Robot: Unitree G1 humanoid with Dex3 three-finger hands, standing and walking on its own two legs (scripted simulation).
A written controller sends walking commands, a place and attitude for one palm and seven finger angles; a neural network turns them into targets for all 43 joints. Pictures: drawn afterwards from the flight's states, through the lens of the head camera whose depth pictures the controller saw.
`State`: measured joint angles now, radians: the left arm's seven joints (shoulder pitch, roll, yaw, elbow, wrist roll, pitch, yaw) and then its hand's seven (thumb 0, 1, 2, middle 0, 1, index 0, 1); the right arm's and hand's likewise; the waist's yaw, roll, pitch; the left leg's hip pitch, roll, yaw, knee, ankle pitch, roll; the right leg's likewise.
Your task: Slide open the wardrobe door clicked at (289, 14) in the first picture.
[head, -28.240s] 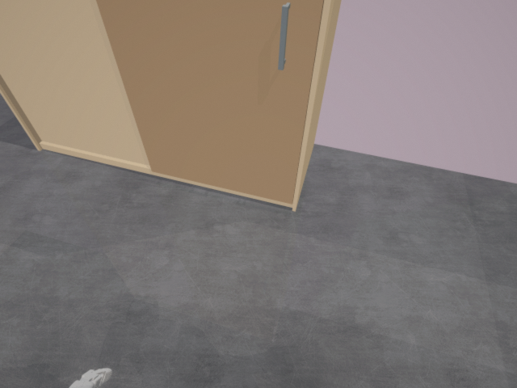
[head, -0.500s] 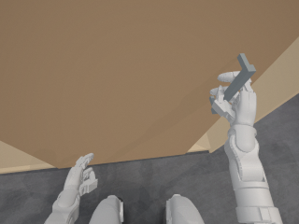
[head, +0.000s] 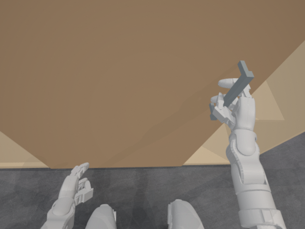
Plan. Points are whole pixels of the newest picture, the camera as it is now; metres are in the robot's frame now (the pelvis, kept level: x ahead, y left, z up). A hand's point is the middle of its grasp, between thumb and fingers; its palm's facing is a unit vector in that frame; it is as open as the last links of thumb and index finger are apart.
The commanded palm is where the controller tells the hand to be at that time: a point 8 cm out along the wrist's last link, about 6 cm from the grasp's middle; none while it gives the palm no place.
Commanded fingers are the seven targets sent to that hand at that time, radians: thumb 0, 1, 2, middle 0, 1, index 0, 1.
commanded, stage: step sideways, sliding the door along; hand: right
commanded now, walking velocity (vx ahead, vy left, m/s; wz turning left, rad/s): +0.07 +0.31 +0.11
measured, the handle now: (226, 94) +0.42 -0.18 +0.10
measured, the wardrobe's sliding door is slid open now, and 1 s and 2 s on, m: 0.38 0.62 0.62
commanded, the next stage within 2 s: stop walking and hold the door there in 1.28 s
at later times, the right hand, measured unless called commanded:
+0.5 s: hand (149, 107) +0.36 +0.02 +0.10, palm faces +0.21 +0.96 -0.18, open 5.8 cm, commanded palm +0.33 +0.02 +0.11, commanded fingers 0.00 -0.90 -0.90 0.45 1.40 0.45 1.40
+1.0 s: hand (115, 103) +0.37 +0.10 +0.10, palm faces +0.37 +0.93 -0.08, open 5.8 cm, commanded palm +0.33 +0.13 +0.09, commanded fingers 0.00 -0.90 -0.90 0.45 1.40 0.45 1.40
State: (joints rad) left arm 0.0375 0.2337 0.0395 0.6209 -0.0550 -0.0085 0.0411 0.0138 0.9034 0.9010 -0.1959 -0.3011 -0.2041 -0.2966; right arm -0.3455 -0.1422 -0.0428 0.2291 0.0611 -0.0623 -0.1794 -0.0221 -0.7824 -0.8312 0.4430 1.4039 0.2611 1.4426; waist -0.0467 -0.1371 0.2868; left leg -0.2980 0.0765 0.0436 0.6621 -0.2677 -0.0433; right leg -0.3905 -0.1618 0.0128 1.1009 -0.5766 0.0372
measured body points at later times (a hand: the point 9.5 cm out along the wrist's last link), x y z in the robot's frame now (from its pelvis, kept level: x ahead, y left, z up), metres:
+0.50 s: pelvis -0.04 +0.18 -0.01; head +0.02 +0.21 +0.44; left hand +0.12 +0.40 -0.14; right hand +0.35 -0.03 +0.11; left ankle -0.01 +0.34 -0.72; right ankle +0.00 -0.05 -0.70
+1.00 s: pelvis -0.02 +0.33 +0.02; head +0.05 +0.31 +0.46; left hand +0.16 +0.53 -0.09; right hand +0.34 +0.05 +0.11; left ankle +0.03 +0.54 -0.66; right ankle +0.00 +0.11 -0.72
